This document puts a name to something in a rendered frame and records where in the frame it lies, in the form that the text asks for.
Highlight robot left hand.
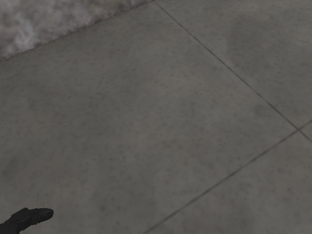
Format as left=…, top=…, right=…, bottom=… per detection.
left=0, top=208, right=54, bottom=234

